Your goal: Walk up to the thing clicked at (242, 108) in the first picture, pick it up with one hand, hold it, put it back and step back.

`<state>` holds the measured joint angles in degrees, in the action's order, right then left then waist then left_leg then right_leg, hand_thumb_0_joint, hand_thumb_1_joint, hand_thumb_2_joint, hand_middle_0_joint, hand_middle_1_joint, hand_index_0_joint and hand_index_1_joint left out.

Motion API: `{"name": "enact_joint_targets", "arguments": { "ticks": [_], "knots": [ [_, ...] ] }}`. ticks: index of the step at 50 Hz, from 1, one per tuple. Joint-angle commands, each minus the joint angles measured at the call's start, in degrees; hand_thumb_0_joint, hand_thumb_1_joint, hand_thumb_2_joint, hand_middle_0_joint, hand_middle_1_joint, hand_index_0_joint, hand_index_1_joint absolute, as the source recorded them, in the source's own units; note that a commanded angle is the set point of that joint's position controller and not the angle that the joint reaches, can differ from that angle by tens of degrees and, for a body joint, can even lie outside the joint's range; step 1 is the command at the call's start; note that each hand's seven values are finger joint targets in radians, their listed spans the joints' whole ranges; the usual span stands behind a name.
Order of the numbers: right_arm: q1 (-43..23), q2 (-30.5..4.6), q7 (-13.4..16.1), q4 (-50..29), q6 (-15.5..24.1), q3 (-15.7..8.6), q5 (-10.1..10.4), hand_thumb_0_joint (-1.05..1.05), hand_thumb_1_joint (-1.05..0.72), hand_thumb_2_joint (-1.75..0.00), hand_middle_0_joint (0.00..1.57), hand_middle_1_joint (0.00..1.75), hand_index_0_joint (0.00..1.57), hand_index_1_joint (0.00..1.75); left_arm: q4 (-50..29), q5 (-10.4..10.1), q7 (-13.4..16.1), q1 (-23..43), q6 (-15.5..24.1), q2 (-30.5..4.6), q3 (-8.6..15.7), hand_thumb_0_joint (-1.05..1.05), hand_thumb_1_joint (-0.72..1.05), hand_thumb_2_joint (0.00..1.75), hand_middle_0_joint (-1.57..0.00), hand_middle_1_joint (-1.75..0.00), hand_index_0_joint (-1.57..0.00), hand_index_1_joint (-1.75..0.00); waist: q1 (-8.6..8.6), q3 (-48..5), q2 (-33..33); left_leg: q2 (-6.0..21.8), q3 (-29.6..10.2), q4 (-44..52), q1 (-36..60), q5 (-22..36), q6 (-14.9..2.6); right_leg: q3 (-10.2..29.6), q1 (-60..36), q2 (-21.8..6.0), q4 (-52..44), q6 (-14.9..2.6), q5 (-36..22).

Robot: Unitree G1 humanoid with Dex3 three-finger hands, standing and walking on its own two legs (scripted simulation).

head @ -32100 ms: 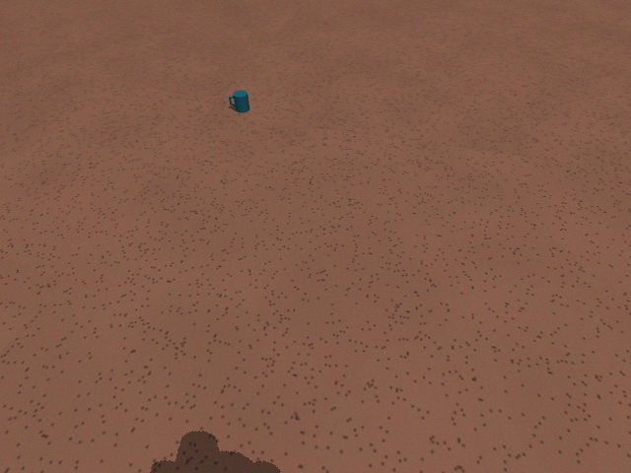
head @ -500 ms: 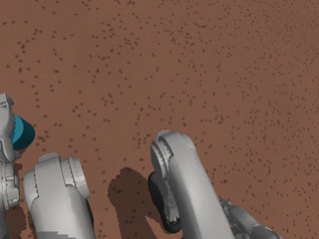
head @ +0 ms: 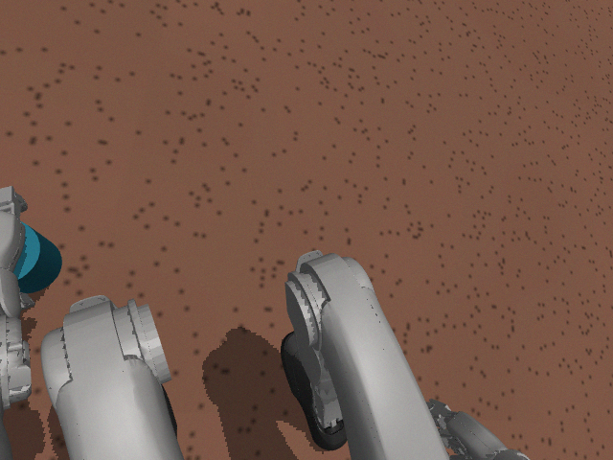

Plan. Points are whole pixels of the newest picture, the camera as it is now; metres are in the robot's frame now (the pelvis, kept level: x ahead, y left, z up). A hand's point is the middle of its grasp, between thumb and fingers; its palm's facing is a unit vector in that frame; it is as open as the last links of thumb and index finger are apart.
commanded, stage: close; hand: left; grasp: from above
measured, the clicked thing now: (13, 270) +0.38 +0.32 -0.24
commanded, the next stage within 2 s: settle in 1.12 s
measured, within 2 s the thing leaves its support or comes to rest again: leaves its support in 1.66 s
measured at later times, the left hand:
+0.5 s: hand (3, 263) +0.39 +0.32 -0.21, palm faces -0.41 -0.16 -0.90, open 13.2 cm
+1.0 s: hand (0, 261) +0.39 +0.32 -0.20, palm faces -0.40 -0.17 -0.90, open 12.2 cm
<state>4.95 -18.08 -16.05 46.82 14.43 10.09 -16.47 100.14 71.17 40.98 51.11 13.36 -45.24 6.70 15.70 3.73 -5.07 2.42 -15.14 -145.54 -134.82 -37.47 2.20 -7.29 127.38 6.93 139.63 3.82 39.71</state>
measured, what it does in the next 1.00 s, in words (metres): stands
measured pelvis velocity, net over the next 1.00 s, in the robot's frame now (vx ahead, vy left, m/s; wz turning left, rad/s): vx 0.00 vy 0.00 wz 0.01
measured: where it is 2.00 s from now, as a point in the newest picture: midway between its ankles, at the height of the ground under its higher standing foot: (246, 436)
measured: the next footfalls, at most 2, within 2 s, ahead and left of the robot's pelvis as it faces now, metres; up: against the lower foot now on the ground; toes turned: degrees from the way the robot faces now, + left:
none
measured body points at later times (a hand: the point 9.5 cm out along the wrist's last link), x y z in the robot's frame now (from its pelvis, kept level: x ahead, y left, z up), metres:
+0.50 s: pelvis +0.00 +0.00 +0.00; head +0.22 +0.11 +0.38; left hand +0.41 +0.32 -0.16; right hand +0.08 -0.25 -0.08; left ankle +0.08 +0.14 -0.26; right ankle +0.11 -0.12 -0.26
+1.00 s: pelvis +0.00 +0.00 +0.00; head +0.22 +0.10 +0.38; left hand +0.41 +0.32 -0.15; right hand +0.07 -0.25 -0.08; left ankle +0.08 +0.14 -0.26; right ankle +0.11 -0.12 -0.26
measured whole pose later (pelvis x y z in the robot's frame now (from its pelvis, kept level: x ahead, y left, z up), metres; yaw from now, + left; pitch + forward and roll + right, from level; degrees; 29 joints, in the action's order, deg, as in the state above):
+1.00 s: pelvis +0.00 +0.00 +0.00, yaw +0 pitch +25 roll -10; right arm 6.2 -18.1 -16.0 44.8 14.4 10.7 -16.2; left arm 100.9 71.2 39.7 52.2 13.6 -45.5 7.4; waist 15.7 3.2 -4.5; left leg 2.3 -14.7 -145.6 -135.0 -37.3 2.1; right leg -6.9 127.8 6.8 140.0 3.9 39.6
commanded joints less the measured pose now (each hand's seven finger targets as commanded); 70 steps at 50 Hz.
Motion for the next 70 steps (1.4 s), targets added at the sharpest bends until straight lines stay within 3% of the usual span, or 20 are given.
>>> {"name": "enact_joint_targets", "arguments": {
  "ticks": [1, 5, 11, 12, 17, 20, 21, 23, 24, 26, 32, 37, 49, 50, 54, 56, 57, 59, 67, 70],
  "knots": [
    [8.2, -15.99, 0.08, -1.32, 0.86, -4.42, 0.51, 0.0, -0.89, -0.9, 0.2, 0.3, 0.2, 0.3, -6.24, -0.3, 2.01, 15.26, -0.45, -9.93, -0.89, 0.0, -0.31, 0.84, -0.18, -0.97, -0.2, -0.95, 2.87, -30.45, 18.62, 0.4, 7.26, 13.15, 23.97, 2.69, -2.82, -7.16, -13.41, 0.64, -14.35, -5.04, -7.81],
    [8.9, -16.05, -0.03, -1.44, 0.97, -3.77, 0.57, 0.0, -0.89, -0.9, 0.2, 0.3, 0.2, 0.3, -4.49, -0.43, 2.01, 15.17, -0.87, -11.27, 0.41, 0.0, -0.26, 0.81, -0.22, -0.94, -0.24, -0.91, 3.24, -29.72, 17.84, 0.4, 7.4, 12.98, 23.16, 3.07, -3.07, -6.84, -14.07, 0.74, -15.24, -4.84, -8.15],
    [7.92, -16.45, -0.26, -1.64, 1.6, -4.72, 0.64, 0.0, -0.89, -0.9, 0.2, 0.3, 0.2, 0.3, -4.44, -0.49, 1.38, 15.22, -1.09, -9.37, -1.61, 0.0, -0.17, 0.85, -0.29, -0.96, -0.31, -0.94, 2.99, -28.41, 19.18, 0.38, 7.37, 13.55, 23.46, 0.99, -2.81, -6.46, -12.51, 0.8, -15.0, -5.25, -5.57],
    [8.31, -16.35, -0.17, -1.59, 1.41, -4.37, 0.61, 0.0, -0.89, -0.9, 0.2, 0.3, 0.2, 0.3, -5.89, -0.82, 1.68, 15.39, -0.96, -10.34, -0.28, 0.0, -0.17, 0.84, -0.29, -0.94, -0.31, -0.92, 2.78, -30.04, 17.93, 0.47, 7.2, 13.63, 23.47, 2.14, -2.91, -6.68, -14.09, 1.0, -15.72, -5.06, -6.69],
    [8.5, -16.33, -0.52, -2.24, 1.8, -3.76, 0.55, 0.0, -0.89, -0.9, 0.2, 0.3, 0.2, 0.3, -5.26, -1.02, 1.23, 15.93, -0.87, -9.82, -1.23, 0.0, -0.14, 0.8, -0.31, -0.92, -0.34, -0.89, 3.44, -29.12, 17.04, 0.36, 6.96, 13.28, 23.13, 1.59, -3.06, -7.44, -12.97, 0.56, -15.11, -4.8, -6.71],
    [8.87, -16.05, -0.17, -2.16, 1.17, -3.94, 0.99, 0.0, -0.89, -0.9, 0.2, 0.3, 0.2, 0.3, -3.63, -0.92, 1.23, 13.06, -1.08, -10.77, 0.19, 0.0, -0.12, 0.8, -0.34, -0.91, -0.36, -0.89, 2.1, -29.91, 17.4, 0.29, 7.14, 13.88, 23.33, 2.09, -2.98, -6.62, -14.28, 0.91, -15.3, -5.13, -6.49],
    [8.43, -15.88, -0.43, -2.68, 1.62, -3.65, 0.63, 0.0, -0.89, -0.9, 0.2, 0.3, 0.2, 0.3, -3.89, -0.91, 1.04, 14.87, -0.9, -9.87, -1.25, 0.0, -0.09, 0.8, -0.35, -0.92, -0.38, -0.89, 2.93, -28.95, 17.17, 0.32, 7.09, 13.14, 22.97, 1.46, -3.0, -6.91, -12.71, 0.74, -14.75, -4.97, -6.15],
    [8.9, -16.05, -0.31, -2.18, 1.44, -3.55, 0.74, 0.0, -0.89, -0.9, 0.2, 0.3, 0.2, 0.3, -4.86, -0.88, 1.35, 15.33, -0.8, -10.59, -0.32, 0.0, -0.08, 0.82, -0.36, -0.93, -0.38, -0.91, 2.9, -30.7, 18.11, 0.3, 7.13, 13.71, 24.11, 2.88, -2.94, -7.15, -14.16, 0.86, -14.9, -5.02, -7.99],
    [8.53, -16.15, -0.39, -2.47, 1.4, -3.92, 0.75, 0.0, -0.89, -0.9, 0.2, 0.3, 0.2, 0.3, -4.56, -0.95, 1.06, 15.39, -0.76, -9.63, -1.38, 0.0, -0.07, 0.79, -0.36, -0.92, -0.39, -0.89, 3.05, -29.62, 18.56, 0.33, 7.18, 13.36, 23.27, 2.51, -2.95, -6.58, -13.49, 0.85, -14.84, -5.1, -7.44],
    [8.88, -16.19, -0.3, -2.45, 1.27, -3.49, 0.86, 0.0, -0.89, -0.9, 0.2, 0.3, 0.2, 0.3, -4.79, -0.99, 1.18, 14.99, -0.74, -11.03, 0.06, 0.0, -0.06, 0.81, -0.38, -0.91, -0.4, -0.88, 2.63, -30.67, 17.15, 0.39, 7.04, 13.34, 23.3, 3.07, -3.08, -7.15, -14.26, 0.87, -15.02, -4.91, -8.31],
    [9.15, -16.24, 0.24, -2.65, 0.72, -3.46, 0.78, 0.0, -0.89, -0.9, 0.2, 0.3, 0.2, 0.3, -4.19, -1.13, 1.04, 14.69, -0.52, -12.45, 0.54, 0.0, 0.0, 0.8, -0.43, -0.89, -0.45, -0.87, 2.59, -29.79, 17.59, 0.33, 7.27, 13.27, 22.05, 1.72, -3.19, -5.86, -14.41, 1.0, -15.82, -5.07, -6.01],
    [9.0, -15.81, 0.31, -2.84, 0.69, -3.53, 0.59, 0.0, -0.89, -0.9, 0.2, 0.3, 0.2, 0.3, -5.05, -1.2, 0.69, 15.21, -0.23, -10.7, -0.23, 0.0, 0.04, 0.83, -0.46, -0.89, -0.48, -0.87, 2.77, -29.5, 16.37, 0.22, 7.13, 12.77, 21.75, 1.71, -3.2, -6.21, -13.42, 0.72, -15.46, -4.93, -5.89],
    [9.17, -15.7, 0.52, -2.97, 0.11, -4.09, 0.76, 0.0, -0.89, -0.9, 0.2, 0.3, 0.2, 0.3, -5.5, -0.67, -0.06, 14.27, -0.32, -11.71, 0.56, 0.0, 0.19, 0.8, -0.59, -0.82, -0.6, -0.81, 1.97, -30.23, 17.05, 0.2, 7.28, 13.02, 21.88, 1.87, -3.15, -5.84, -13.09, 0.83, -15.07, -5.15, -5.76],
    [9.96, -15.83, 0.43, -3.15, 0.3, -3.74, 0.74, 0.0, -0.89, -0.9, 0.2, 0.3, 0.2, 0.3, -3.96, -0.51, -0.13, 14.64, -0.28, -11.58, 0.51, 0.0, 0.2, 0.81, -0.59, -0.83, -0.61, -0.81, 2.84, -28.89, 16.73, 0.03, 7.41, 12.66, 21.6, 1.92, -3.23, -6.13, -12.72, 0.51, -14.82, -4.99, -6.14],
    [9.89, -15.99, 0.89, -3.36, -0.38, -4.07, 0.74, 0.0, -0.89, -0.9, 0.2, 0.3, 0.2, 0.3, -2.69, -0.77, -0.12, 11.62, -0.2, -11.27, 1.35, 0.0, 0.23, 0.82, -0.62, -0.83, -0.63, -0.82, 1.67, -29.52, 16.18, -0.04, 7.39, 13.41, 21.52, 1.95, -3.21, -5.55, -13.68, 0.9, -15.36, -5.12, -5.62],
    [9.1, -16.17, 0.8, -3.92, -0.03, -4.41, 0.42, 0.0, -0.89, -0.9, 0.2, 0.3, 0.2, 0.3, -4.4, -0.74, -0.66, 14.52, 0.07, -10.53, -1.09, 0.0, 0.27, 0.83, -0.65, -0.83, -0.66, -0.82, 2.9, -27.89, 15.74, -0.03, 7.46, 12.96, 20.65, -0.12, -3.26, -5.07, -12.28, 0.66, -15.63, -5.2, -3.27],
    [9.38, -16.0, 1.09, -3.53, -0.35, -4.18, 0.75, 0.0, -0.89, -0.9, 0.2, 0.3, 0.2, 0.3, -4.23, -0.7, -0.47, 12.86, -0.13, -12.21, 0.87, 0.0, 0.27, 0.85, -0.66, -0.83, -0.67, -0.82, 1.72, -29.5, 15.84, -0.09, 7.5, 13.63, 21.31, 0.47, -3.2, -5.12, -13.52, 0.87, -15.89, -5.28, -3.69],
    [8.92, -15.51, 0.91, -3.8, -0.18, -3.73, 0.75, 0.0, -0.89, -0.9, 0.2, 0.3, 0.2, 0.3, -4.67, -0.42, -0.6, 13.99, 0.05, -10.93, -0.33, 0.0, 0.29, 0.81, -0.67, -0.81, -0.68, -0.79, 2.16, -29.16, 16.3, 0.02, 7.37, 12.82, 21.26, 1.29, -3.2, -6.14, -11.95, 0.52, -14.7, -5.12, -5.44],
    [10.58, -15.82, 1.3, -3.52, -1.16, -4.36, 0.7, 0.0, -0.91, -0.9, 0.2, 0.3, 0.2, 0.3, -4.78, -0.58, -0.9, 13.29, -0.57, -12.07, 1.25, 0.0, 0.33, 0.92, -0.74, -0.91, -0.76, -0.89, 1.45, -30.99, 16.43, -0.29, 7.89, 12.72, 21.67, 3.18, -3.38, -4.91, -13.83, 0.61, -15.32, -4.94, -6.98],
    [10.22, -16.08, 1.31, -3.94, -1.14, -5.06, 0.83, 0.0, -0.92, -0.9, 0.2, 0.3, 0.2, 0.3, -6.82, -0.67, -1.81, 14.96, -0.77, -11.7, 0.26, 0.0, 0.32, 0.94, -0.74, -0.94, -0.75, -0.93, 1.77, -31.37, 17.97, -0.21, 7.86, 12.88, 22.41, 2.73, -3.32, -4.77, -13.63, 0.55, -14.93, -5.11, -6.58]
  ]
}}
